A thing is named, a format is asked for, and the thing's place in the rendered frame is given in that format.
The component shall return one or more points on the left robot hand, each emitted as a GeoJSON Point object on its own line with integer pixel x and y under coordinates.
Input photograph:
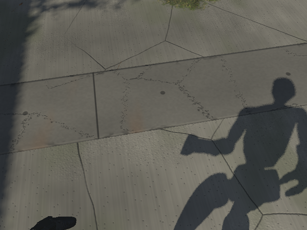
{"type": "Point", "coordinates": [58, 223]}

